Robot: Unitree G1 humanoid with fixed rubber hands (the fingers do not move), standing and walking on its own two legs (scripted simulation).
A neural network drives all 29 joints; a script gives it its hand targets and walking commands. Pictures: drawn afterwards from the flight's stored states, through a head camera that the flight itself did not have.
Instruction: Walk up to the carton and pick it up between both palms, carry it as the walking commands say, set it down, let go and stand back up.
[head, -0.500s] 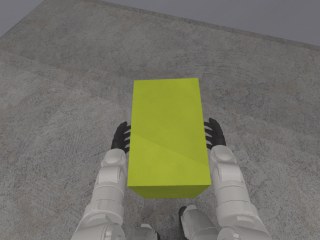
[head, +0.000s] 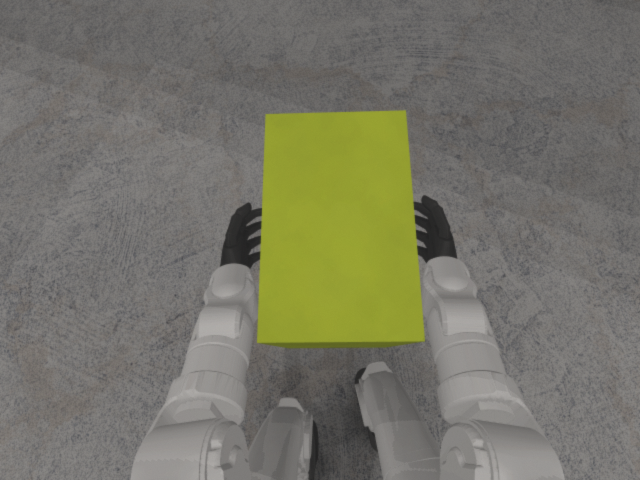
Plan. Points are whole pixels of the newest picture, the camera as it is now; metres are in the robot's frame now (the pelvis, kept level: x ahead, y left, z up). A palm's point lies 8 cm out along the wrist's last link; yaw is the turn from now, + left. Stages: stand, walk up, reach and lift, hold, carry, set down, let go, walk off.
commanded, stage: set down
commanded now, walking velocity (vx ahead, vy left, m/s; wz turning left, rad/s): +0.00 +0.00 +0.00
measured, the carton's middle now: (336, 251) +0.41 -0.05 -0.13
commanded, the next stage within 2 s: none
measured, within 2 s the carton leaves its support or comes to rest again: neither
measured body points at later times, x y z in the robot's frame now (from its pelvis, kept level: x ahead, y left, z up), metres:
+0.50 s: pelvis -0.02 +0.00 -0.07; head +0.21 -0.05 +0.31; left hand +0.43 +0.08 -0.16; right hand +0.41 -0.19 -0.17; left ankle +0.01 +0.11 -0.65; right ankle +0.10 -0.10 -0.65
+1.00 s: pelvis -0.04 +0.00 -0.14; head +0.25 -0.05 +0.21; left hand +0.47 +0.07 -0.24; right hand +0.44 -0.19 -0.25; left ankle +0.01 +0.11 -0.65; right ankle +0.10 -0.10 -0.65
